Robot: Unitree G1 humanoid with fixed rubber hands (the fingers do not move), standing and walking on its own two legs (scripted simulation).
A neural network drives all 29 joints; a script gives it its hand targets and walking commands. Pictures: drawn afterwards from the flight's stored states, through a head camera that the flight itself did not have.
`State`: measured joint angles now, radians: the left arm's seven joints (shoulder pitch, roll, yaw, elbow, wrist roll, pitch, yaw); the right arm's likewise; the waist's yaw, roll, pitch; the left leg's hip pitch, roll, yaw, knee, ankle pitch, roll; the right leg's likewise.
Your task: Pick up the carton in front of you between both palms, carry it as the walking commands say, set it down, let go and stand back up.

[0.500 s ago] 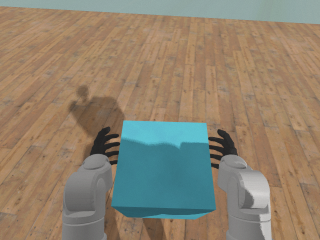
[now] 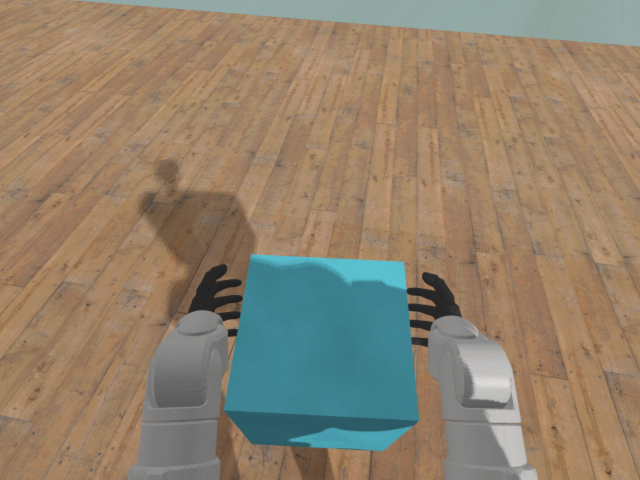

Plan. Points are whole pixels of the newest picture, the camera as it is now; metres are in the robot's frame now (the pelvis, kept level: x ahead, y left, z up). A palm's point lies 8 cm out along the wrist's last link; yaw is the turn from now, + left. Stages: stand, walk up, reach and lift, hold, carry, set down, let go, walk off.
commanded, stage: carry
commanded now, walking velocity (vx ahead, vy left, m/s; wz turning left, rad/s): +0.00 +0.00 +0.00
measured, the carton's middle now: (322, 360) +0.30 +0.00 -0.07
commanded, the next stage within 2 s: hold in 1.56 s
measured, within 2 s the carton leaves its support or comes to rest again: neither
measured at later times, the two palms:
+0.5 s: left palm (198, 375) +0.24 +0.15 +0.03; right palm (446, 378) +0.23 -0.14 +0.03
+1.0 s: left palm (186, 395) +0.21 +0.16 +0.04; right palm (448, 397) +0.21 -0.14 +0.03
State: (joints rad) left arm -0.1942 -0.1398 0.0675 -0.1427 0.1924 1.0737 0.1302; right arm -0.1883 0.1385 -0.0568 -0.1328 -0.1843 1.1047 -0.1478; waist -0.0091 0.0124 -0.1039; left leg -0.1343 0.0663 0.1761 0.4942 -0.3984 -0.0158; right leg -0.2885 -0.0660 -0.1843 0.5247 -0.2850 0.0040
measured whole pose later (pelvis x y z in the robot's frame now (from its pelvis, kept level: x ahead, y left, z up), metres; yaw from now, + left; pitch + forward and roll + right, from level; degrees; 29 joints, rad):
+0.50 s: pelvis -0.05 +0.00 +0.00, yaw +0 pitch +1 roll +0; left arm -0.22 -0.14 0.17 0.22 0.24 0.67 0.04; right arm -0.21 0.14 -0.15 0.22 -0.23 0.70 -0.05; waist 0.00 0.00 -0.07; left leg -0.18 0.06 0.19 0.52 -0.36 0.01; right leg -0.32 -0.09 -0.18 0.53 -0.21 -0.01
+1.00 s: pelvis -0.08 +0.01 +0.00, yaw +0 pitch +1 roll +0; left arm -0.21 -0.14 0.16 0.17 0.24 0.73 0.04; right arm -0.21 0.14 -0.14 0.17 -0.24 0.76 -0.05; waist 0.00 0.00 -0.07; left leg -0.22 0.05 0.19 0.54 -0.33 0.03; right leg -0.35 -0.10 -0.18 0.51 -0.16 0.00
